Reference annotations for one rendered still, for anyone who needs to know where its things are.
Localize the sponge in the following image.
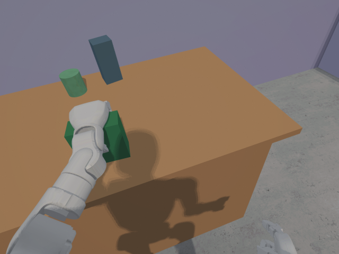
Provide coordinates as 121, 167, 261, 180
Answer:
64, 110, 130, 163

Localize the table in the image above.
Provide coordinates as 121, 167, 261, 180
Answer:
0, 47, 302, 254

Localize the left robot forearm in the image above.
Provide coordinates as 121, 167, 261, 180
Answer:
6, 123, 106, 254

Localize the robot right hand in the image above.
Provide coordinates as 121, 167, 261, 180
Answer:
257, 220, 297, 254

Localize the left robot upper arm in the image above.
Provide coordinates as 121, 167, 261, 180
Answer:
10, 214, 76, 254

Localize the robot left hand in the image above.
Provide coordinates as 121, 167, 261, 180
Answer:
69, 100, 112, 153

